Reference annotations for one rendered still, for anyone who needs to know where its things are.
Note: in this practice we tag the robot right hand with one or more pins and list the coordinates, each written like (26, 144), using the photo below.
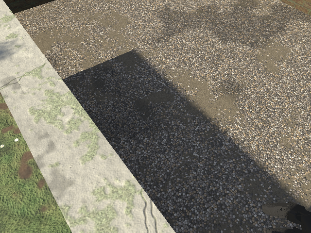
(292, 212)

